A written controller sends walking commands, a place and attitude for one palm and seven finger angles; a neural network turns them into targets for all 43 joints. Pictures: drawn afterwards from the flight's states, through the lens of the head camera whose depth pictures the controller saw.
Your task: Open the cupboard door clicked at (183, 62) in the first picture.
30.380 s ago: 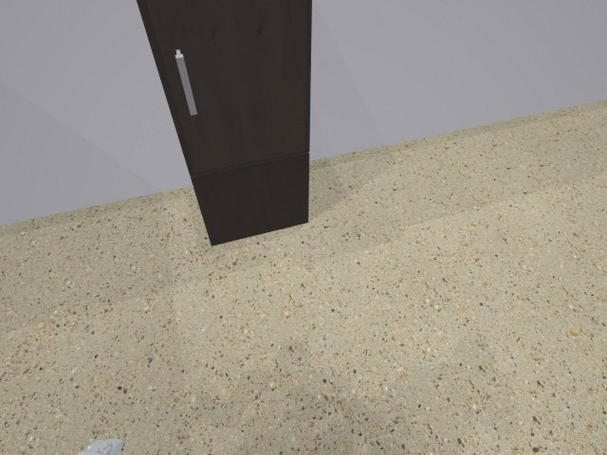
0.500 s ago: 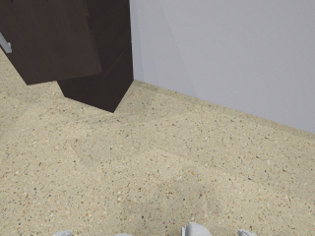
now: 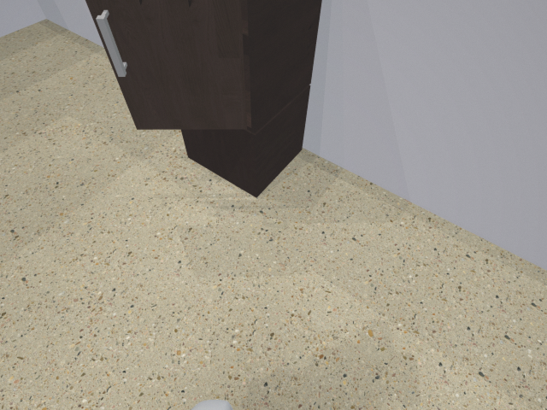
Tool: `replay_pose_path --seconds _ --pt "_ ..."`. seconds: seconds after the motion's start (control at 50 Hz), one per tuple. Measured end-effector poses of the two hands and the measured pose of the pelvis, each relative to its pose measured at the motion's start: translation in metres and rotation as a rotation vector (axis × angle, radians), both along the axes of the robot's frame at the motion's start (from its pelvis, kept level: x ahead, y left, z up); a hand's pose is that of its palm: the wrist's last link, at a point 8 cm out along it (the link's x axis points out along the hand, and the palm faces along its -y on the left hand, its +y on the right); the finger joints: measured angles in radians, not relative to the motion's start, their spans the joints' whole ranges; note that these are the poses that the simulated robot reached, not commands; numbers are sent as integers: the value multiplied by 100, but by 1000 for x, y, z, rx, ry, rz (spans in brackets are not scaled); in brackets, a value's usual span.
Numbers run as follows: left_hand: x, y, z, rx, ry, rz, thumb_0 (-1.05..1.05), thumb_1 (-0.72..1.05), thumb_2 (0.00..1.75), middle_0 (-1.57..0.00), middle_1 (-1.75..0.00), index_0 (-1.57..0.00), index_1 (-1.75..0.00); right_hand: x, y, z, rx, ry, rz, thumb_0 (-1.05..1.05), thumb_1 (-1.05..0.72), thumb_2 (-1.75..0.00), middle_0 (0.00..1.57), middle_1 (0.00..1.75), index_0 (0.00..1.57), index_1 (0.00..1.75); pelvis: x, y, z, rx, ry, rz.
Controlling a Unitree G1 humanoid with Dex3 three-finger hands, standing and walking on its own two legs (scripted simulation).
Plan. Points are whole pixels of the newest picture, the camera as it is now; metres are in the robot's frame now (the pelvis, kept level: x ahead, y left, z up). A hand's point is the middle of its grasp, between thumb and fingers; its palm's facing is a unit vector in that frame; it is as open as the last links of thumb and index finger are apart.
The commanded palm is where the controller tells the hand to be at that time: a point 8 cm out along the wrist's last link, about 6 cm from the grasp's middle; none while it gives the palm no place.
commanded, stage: take the last steps up to it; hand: left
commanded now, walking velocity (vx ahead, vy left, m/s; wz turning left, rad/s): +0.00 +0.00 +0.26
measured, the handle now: (114, 44) +0.96 +0.51 -0.02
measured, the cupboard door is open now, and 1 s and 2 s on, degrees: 37 37 37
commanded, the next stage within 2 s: come to a stop and stand still in 1.46 s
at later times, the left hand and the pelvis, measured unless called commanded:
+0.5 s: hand out of the picture +0.09 +0.20 -0.15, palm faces +0.19 -0.95 -0.24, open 7.4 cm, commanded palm none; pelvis +0.05 +0.00 -0.01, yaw +8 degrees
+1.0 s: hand out of the picture +0.10 +0.28 -0.19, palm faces +0.28 -0.94 -0.18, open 7.4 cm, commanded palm none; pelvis +0.18 +0.11 -0.01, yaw +10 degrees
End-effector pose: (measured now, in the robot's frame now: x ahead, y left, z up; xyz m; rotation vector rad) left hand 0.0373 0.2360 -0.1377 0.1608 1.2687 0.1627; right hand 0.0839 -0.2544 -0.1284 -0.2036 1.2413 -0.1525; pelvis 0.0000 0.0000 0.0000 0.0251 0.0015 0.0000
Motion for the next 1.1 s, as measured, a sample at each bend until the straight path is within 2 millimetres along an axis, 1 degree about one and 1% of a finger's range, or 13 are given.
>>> replay_pose_path --seconds 0.08,0.16,0.28,0.42,0.48,0.58,0.68,0.78,0.88,0.92,0.96,1.0,1.1 --pt "-29 20 -21 -15 73 73 0 90 90 -20 -30 -21 -30 25 20 0 -26 -54 68 1 -91 -90 20 30 20 29 3 13 -11 -17 -4 24" --pt "-39 32 -17 -11 119 104 0 90 90 -20 -30 -20 -30 31 36 7 -27 -77 101 1 -91 -90 20 30 20 29 4 17 -5 -28 -5 35" --pt "-14 35 2 -3 35 111 0 91 90 -19 -30 -20 -30 13 44 5 13 -32 99 0 -91 -90 21 30 20 30 13 17 5 -33 -3 63" --pt "34 20 12 38 -96 91 0 91 90 -19 -30 -20 -30 -15 20 -23 52 94 65 0 -91 -90 21 30 20 30 34 1 -6 1 -8 98" --pt "36 12 14 51 -123 129 0 91 90 -19 -30 -20 -30 -12 11 -30 55 156 86 1 -91 -90 21 30 20 30 45 -2 -8 0 -26 129" --pt "13 -4 19 18 -14 181 0 90 90 -20 -30 -20 -30 28 12 -14 59 137 98 1 -91 -90 20 30 20 29 68 1 7 10 -15 153" --pt "-10 -13 16 -39 101 252 0 90 90 -20 -30 -20 -30 82 32 -3 60 96 152 1 -91 -90 20 30 19 29 95 15 14 16 -2 186" --pt "-31 -7 8 -87 214 339 0 90 90 -20 -30 -21 -30 152 77 -3 63 49 248 1 -91 -90 20 30 19 29 123 44 8 3 0 215" --pt "-33 25 -15 -128 331 381 0 90 90 -20 -30 -21 -30 225 135 -13 49 -83 313 1 -91 -90 20 30 20 29 158 88 -16 -29 -1 216" --pt "-19 45 -22 -120 347 365 0 90 90 -20 -30 -20 -30 239 151 -13 42 -117 305 1 -91 -90 20 30 20 29 166 99 -20 -17 -8 210" --pt "8 66 -23 -98 313 339 0 90 90 -20 -30 -20 -30 242 163 -11 45 -118 286 0 -91 -90 20 30 20 29 175 107 -16 -11 -7 192" --pt "46 88 -19 -72 244 308 0 91 90 -20 -30 -20 -30 239 172 -10 54 -102 262 0 -91 -90 20 30 20 29 184 114 -11 -5 -5 182" --pt "151 130 -1 -15 39 226 0 91 90 -19 -30 -20 -30 232 167 -5 36 -69 178 -2 -95 -90 21 30 20 30 211 129 1 9 -1 160"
